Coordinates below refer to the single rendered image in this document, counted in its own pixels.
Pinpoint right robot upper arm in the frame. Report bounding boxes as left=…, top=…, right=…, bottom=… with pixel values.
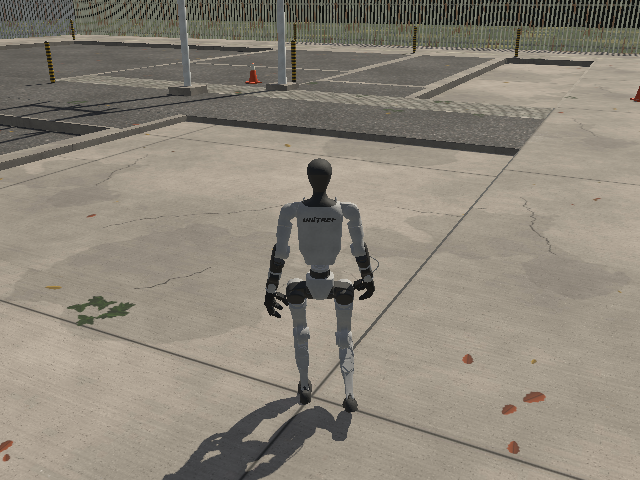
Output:
left=340, top=202, right=366, bottom=257

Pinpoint robot left foot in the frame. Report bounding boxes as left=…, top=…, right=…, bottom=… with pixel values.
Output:
left=298, top=379, right=312, bottom=404

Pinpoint robot left hand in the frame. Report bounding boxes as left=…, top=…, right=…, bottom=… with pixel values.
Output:
left=264, top=291, right=289, bottom=318

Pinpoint robot right hand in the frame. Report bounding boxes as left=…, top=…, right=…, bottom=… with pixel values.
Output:
left=353, top=279, right=375, bottom=300

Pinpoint left robot forearm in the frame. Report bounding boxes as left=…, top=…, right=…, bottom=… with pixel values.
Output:
left=265, top=244, right=285, bottom=294

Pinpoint right robot forearm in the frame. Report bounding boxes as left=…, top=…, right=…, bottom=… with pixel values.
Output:
left=355, top=242, right=374, bottom=283

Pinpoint right robot thigh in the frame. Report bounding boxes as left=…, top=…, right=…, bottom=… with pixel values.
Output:
left=334, top=279, right=354, bottom=348

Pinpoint left robot upper arm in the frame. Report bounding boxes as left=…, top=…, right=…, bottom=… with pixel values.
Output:
left=274, top=202, right=299, bottom=259

